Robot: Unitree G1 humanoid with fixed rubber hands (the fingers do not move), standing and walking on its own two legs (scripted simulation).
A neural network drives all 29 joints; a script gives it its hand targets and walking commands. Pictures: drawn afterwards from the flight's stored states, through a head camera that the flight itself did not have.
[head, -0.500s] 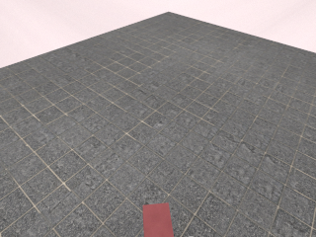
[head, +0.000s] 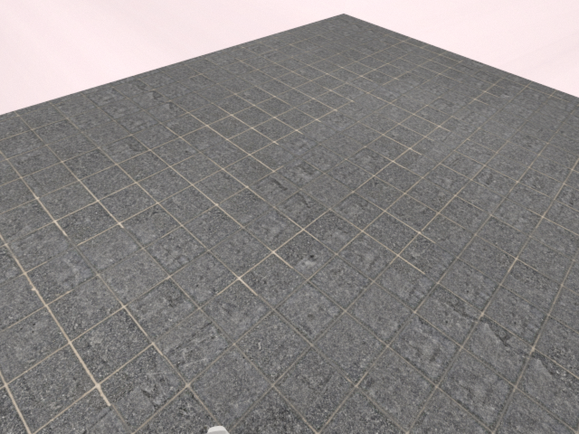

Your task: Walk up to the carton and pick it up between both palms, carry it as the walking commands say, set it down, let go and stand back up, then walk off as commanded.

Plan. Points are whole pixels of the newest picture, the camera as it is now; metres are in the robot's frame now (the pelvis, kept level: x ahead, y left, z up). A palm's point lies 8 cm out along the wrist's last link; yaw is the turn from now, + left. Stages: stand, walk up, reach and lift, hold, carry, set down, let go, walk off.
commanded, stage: walk off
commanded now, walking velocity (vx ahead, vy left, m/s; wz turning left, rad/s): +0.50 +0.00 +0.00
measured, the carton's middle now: out of the picture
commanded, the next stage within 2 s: stand in 0.78 s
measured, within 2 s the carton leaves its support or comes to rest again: rests again in 0.62 s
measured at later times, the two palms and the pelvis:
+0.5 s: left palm (166, 288) +0.41 +0.24 -0.11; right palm out of the picture +0.14 -0.17 -0.13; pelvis +0.27 +0.02 +0.01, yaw -1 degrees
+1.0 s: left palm (177, 293) +0.43 +0.23 -0.16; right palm (373, 210) +0.66 -0.20 -0.12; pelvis +0.53 +0.03 -0.01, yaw +0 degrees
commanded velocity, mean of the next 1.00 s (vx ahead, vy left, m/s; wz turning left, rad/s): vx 0.38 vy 0.00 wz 0.00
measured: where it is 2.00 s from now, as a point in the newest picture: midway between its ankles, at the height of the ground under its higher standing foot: (273, 337)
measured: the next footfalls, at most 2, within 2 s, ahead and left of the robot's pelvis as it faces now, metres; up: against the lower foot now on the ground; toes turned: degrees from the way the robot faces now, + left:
left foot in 0.04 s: +0.20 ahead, +0.13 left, +0.00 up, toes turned +10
right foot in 0.56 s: +0.45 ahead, -0.11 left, +0.00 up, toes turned -11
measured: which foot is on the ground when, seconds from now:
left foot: up 0.00-0.02, down 0.04-0.56, up 0.58-0.94, down 0.96-1.00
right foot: down 0.00-0.06, up 0.08-0.54, down 0.56-0.96, up 0.98-1.00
